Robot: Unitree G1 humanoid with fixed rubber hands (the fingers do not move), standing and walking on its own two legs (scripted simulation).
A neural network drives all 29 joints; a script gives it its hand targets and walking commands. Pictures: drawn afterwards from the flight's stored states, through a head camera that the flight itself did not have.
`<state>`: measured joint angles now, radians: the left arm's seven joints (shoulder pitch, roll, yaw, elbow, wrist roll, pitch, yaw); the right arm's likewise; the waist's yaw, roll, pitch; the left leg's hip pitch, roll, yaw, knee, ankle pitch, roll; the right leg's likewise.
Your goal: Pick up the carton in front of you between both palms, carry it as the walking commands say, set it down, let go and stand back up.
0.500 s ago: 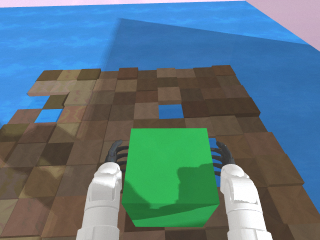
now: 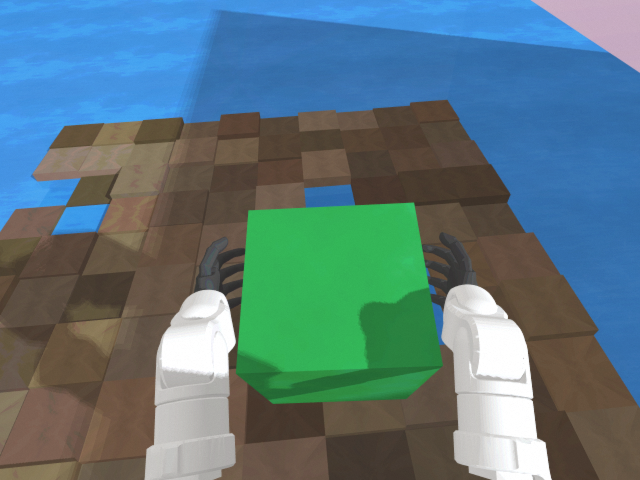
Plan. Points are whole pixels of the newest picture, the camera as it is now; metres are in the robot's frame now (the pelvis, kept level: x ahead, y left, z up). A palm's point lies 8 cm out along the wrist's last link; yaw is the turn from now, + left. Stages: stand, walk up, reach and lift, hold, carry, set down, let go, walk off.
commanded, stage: carry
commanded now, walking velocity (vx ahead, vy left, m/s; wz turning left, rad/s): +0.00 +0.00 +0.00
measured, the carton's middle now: (335, 314) +0.35 +0.00 +0.00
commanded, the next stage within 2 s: none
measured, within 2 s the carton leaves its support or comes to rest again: neither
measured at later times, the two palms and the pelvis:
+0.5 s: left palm (202, 294) +0.30 +0.14 +0.13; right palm (470, 276) +0.30 -0.15 +0.14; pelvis -0.04 +0.00 +0.00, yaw -1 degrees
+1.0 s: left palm (203, 291) +0.30 +0.14 +0.12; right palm (466, 285) +0.30 -0.15 +0.13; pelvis -0.04 +0.01 +0.00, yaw -1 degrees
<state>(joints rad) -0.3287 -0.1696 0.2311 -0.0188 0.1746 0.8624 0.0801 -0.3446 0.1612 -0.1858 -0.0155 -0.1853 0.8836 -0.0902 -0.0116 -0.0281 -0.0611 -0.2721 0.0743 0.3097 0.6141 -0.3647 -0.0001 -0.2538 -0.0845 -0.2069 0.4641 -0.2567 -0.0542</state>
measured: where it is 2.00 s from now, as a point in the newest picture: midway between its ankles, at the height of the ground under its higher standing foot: outside the picture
